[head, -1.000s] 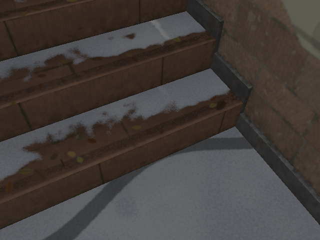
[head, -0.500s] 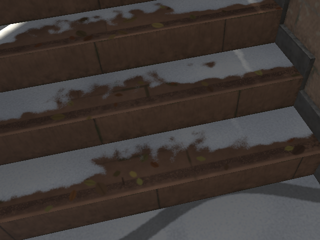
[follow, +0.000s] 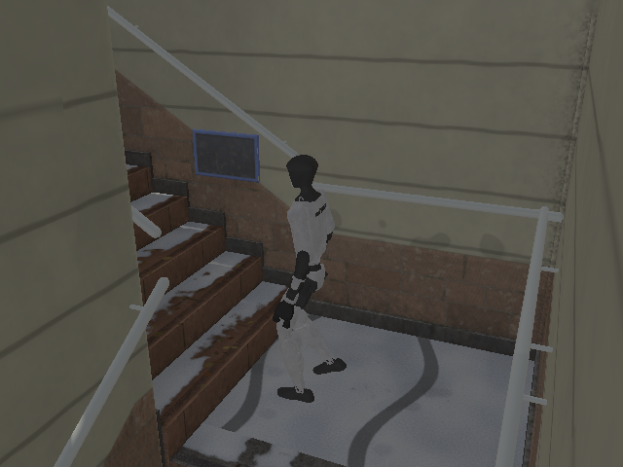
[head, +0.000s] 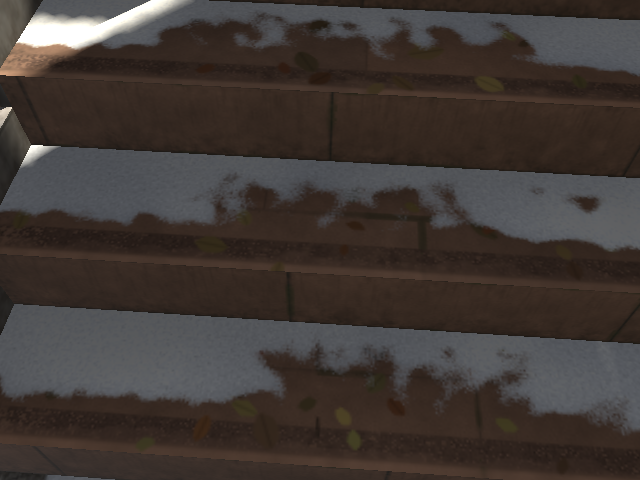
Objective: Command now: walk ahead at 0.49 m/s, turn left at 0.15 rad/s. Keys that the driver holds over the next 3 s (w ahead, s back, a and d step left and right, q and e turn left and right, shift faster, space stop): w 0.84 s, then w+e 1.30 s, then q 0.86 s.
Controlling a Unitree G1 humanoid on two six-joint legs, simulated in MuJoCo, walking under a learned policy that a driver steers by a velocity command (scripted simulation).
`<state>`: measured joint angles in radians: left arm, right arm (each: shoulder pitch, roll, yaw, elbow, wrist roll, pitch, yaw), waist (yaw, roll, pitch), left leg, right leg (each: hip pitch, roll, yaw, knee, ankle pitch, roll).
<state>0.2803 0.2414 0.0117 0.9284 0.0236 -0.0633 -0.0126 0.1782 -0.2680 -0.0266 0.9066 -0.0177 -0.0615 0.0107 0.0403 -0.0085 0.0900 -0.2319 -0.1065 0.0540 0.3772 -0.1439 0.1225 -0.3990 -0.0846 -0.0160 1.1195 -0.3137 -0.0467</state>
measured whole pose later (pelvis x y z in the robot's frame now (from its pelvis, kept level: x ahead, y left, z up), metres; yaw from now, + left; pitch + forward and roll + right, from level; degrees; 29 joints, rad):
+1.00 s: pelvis +0.46 +0.02 +0.12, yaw -2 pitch +2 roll +2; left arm 0.24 0.18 0.04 0.79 0.03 -0.06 0.01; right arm 0.26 -0.20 -0.03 1.00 -0.04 -0.05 -0.01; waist 0.05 -0.03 -0.07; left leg -0.50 -0.03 0.20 0.88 -0.42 0.11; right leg -0.80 0.05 0.10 2.00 -0.11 -0.15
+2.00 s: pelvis +1.01 -0.10 +0.45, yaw -34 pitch +2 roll +4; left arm 0.27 0.22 0.11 0.69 0.06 -0.07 0.00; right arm 0.11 -0.17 -0.05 0.74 -0.04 -0.06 -0.06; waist 0.06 -0.05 -0.05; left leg -0.60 0.03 0.21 1.06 -0.49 0.06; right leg -0.72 0.10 0.12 1.79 -0.07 -0.12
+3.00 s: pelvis +1.31 -0.22 +0.68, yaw -23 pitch +3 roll -3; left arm 0.08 0.14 -0.01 0.56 0.05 0.05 0.03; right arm 0.22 -0.18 -0.05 0.64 -0.03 0.04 -0.09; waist -0.04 -0.02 0.06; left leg -0.44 -0.15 -0.17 0.77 -0.34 0.09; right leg -0.84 0.03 0.00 1.43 -0.20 0.04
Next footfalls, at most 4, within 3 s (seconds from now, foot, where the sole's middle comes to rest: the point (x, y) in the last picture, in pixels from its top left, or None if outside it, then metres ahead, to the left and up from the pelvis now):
0.36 right None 0.27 -0.10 -0.78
0.82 left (303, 399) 0.53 0.08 -0.60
1.36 right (408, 222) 0.82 -0.11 -0.42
1.86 left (383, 41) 1.14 -0.05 -0.25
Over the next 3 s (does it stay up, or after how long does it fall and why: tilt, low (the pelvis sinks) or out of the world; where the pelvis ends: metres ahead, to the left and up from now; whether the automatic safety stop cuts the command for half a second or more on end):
stays up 1.31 -0.22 0.68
